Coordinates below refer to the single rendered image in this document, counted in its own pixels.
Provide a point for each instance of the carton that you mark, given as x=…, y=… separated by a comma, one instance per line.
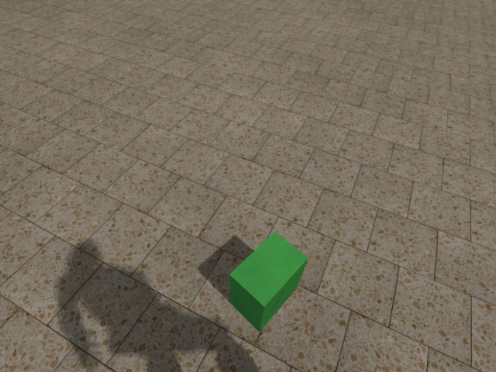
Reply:
x=264, y=281

